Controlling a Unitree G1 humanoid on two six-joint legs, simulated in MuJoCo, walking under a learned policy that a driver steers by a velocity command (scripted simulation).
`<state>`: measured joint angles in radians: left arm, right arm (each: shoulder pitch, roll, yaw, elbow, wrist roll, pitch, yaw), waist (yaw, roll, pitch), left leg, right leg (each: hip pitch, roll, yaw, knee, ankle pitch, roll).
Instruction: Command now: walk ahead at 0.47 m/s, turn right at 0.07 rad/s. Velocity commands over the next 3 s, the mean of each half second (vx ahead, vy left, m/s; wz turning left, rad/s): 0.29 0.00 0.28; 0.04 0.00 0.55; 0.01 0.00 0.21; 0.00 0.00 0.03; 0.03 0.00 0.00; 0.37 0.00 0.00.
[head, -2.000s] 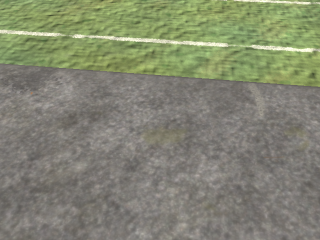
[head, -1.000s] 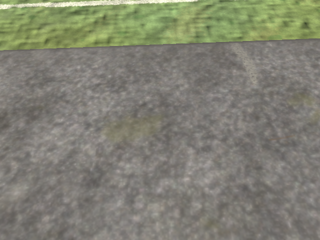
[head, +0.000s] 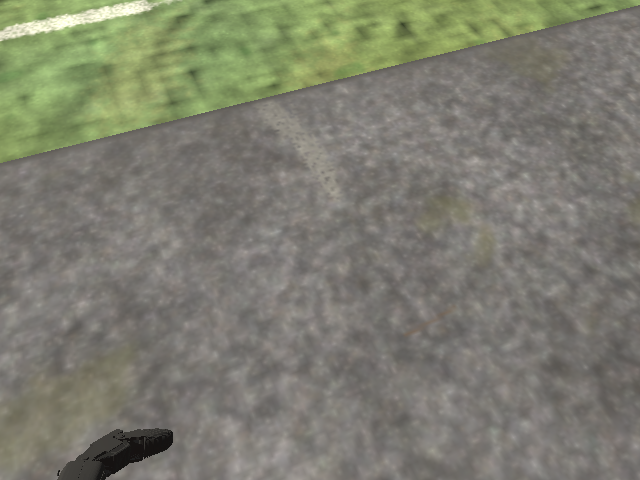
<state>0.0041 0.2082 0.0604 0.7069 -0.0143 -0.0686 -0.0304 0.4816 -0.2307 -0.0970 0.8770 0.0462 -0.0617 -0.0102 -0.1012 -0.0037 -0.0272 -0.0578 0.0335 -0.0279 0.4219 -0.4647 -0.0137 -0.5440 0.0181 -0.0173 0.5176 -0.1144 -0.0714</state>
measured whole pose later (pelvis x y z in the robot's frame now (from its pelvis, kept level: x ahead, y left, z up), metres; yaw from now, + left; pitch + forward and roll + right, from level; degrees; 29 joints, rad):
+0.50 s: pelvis +0.23 +0.02 -0.01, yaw +11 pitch +4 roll -2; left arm 0.19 0.26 0.09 0.84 0.00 -0.04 0.04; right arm 0.09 -0.26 -0.09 0.65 -0.01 -0.05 0.04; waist 0.03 0.02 0.03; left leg -0.56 -0.03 0.00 0.55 -0.08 0.09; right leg -0.21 -0.02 -0.12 0.77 -0.50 0.02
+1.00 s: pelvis +0.30 -0.01 +0.01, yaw +28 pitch +3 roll +0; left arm 0.15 0.25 0.07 0.75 0.03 -0.01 0.02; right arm 0.15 -0.30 -0.09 0.59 0.02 0.04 -0.03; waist 0.00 0.05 0.02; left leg -0.55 -0.16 -0.18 0.85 -0.42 0.00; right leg -0.34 0.01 0.05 0.54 -0.25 -0.01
